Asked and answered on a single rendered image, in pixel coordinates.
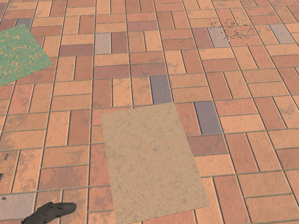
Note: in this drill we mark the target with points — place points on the robot left hand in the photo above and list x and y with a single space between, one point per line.
49 211

